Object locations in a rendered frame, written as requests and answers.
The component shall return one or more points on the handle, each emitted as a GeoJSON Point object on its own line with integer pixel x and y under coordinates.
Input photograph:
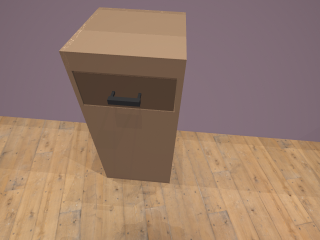
{"type": "Point", "coordinates": [124, 101]}

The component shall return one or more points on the cabinet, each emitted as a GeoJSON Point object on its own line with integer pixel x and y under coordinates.
{"type": "Point", "coordinates": [132, 143]}

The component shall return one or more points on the drawer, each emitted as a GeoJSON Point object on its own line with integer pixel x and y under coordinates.
{"type": "Point", "coordinates": [157, 93]}

